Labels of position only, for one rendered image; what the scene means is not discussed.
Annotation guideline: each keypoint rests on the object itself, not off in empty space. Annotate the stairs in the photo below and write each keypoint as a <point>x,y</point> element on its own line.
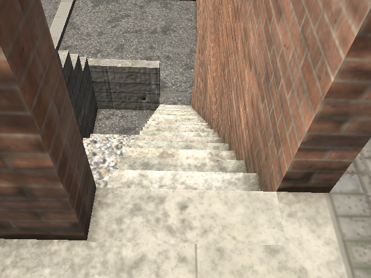
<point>178,150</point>

